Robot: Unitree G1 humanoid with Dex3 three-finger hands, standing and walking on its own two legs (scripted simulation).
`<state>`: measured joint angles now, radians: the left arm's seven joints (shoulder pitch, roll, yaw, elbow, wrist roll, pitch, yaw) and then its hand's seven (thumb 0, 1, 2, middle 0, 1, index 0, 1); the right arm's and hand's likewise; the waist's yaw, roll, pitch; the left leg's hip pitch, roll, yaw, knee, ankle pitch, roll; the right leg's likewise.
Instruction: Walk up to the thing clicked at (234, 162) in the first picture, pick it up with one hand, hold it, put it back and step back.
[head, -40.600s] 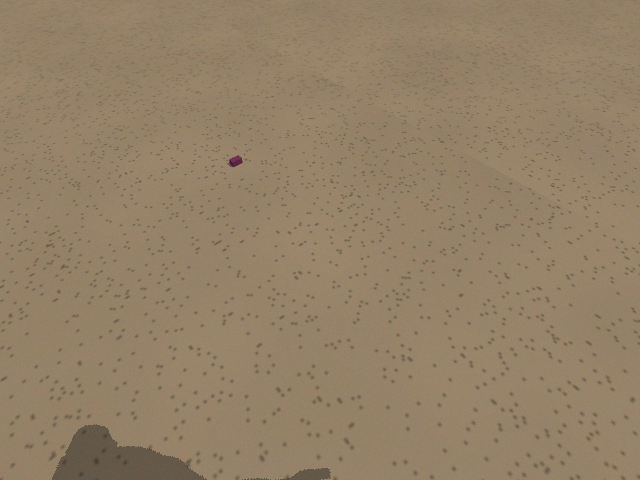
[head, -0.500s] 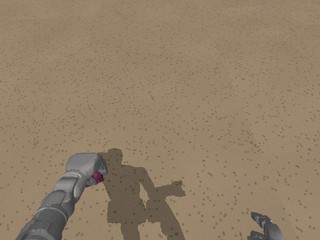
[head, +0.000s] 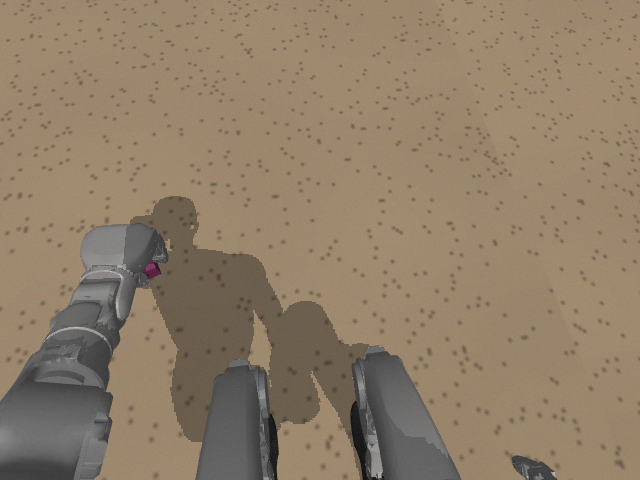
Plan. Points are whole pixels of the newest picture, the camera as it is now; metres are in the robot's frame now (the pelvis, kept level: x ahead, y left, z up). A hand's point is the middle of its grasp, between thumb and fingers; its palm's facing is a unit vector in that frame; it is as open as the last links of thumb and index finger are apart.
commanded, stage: crouch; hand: left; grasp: from above
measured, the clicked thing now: (137, 269) +0.43 +0.26 -0.16
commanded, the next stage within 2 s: lower in 1.14 s
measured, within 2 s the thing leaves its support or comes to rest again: neither
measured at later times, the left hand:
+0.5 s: hand (159, 294) +0.43 +0.27 -0.30, palm faces -0.46 +0.01 -0.89, open 4.9 cm
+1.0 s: hand (167, 297) +0.44 +0.27 -0.38, palm faces -0.48 +0.00 -0.88, open 4.9 cm
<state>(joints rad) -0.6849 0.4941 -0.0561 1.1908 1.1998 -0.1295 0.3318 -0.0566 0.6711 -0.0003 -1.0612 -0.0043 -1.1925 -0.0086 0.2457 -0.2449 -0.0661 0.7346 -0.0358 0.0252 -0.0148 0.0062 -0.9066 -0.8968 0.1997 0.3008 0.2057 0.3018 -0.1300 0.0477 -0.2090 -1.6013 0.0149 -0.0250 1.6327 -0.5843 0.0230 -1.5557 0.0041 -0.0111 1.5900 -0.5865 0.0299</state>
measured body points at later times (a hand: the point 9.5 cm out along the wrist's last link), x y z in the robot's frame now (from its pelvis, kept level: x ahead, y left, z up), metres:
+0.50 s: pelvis -0.01 -0.01 -0.14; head +0.22 +0.04 +0.24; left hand +0.45 +0.26 -0.25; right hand +0.06 -0.29 -0.26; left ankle +0.07 +0.11 -0.53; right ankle +0.07 -0.14 -0.53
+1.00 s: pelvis -0.02 -0.01 -0.21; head +0.23 +0.05 +0.17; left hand +0.46 +0.27 -0.33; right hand +0.02 -0.28 -0.31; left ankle +0.07 +0.11 -0.53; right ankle +0.07 -0.14 -0.53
